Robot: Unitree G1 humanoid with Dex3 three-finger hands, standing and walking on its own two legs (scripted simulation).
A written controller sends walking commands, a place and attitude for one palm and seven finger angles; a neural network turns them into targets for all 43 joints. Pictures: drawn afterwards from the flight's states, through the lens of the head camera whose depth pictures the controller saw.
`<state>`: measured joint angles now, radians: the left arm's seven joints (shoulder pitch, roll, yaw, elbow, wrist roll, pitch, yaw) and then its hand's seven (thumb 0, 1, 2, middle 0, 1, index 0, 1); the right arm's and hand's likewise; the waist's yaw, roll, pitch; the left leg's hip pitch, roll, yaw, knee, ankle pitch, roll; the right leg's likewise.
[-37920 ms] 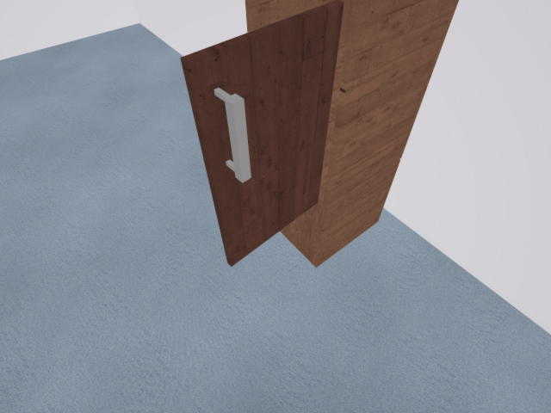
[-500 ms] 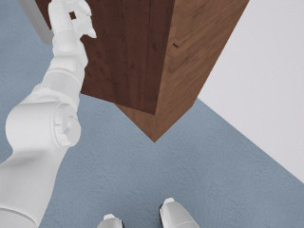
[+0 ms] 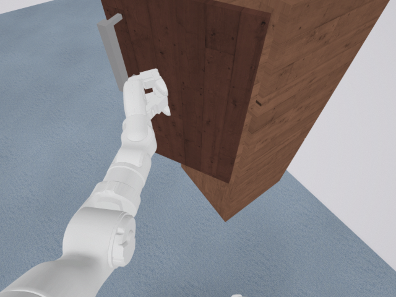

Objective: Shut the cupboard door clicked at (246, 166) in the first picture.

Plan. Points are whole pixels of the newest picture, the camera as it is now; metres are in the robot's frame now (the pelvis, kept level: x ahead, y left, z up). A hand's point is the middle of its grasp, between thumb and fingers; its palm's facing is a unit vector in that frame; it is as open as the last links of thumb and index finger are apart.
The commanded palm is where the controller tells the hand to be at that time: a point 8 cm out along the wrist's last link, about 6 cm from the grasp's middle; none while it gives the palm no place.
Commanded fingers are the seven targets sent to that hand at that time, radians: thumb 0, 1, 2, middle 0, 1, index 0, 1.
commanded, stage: draw the hand back to the body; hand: left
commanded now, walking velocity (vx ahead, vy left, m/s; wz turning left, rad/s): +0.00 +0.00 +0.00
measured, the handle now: (121, 55) +0.63 +0.15 +0.13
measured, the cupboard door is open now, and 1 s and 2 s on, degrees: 28 28 28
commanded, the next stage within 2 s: step back with the hand held close in 1.70 s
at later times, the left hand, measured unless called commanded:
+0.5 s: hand (123, 127) +0.39 +0.12 +0.15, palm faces +0.13 -0.99 +0.01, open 3.1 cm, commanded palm +0.34 +0.16 +0.15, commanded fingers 0.00 0.90 0.90 -1.30 -1.50 -1.30 -1.50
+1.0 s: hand (30, 209) +0.24 +0.21 +0.17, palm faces +0.28 -0.93 -0.25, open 3.8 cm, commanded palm +0.19 +0.25 +0.19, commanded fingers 0.00 0.90 0.90 -0.61 -0.75 -0.61 -0.75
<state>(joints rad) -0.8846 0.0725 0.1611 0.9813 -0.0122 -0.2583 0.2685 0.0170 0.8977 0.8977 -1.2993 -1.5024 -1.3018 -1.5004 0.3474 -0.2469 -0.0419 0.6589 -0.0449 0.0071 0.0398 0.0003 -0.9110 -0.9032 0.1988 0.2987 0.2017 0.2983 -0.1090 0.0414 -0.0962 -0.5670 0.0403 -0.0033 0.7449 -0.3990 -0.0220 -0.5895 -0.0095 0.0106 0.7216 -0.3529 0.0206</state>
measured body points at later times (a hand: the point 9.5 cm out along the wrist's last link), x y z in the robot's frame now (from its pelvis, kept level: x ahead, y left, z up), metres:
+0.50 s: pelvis -0.01 +0.00 +0.01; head +0.00 -0.02 +0.46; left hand +0.37 +0.17 +0.15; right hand +0.06 -0.25 -0.11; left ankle -0.03 +0.13 -0.71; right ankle -0.01 -0.13 -0.71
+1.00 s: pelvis -0.02 +0.00 +0.03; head -0.04 -0.02 +0.48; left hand +0.22 +0.25 +0.19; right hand +0.19 -0.19 -0.05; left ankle -0.03 +0.13 -0.71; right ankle -0.01 -0.13 -0.71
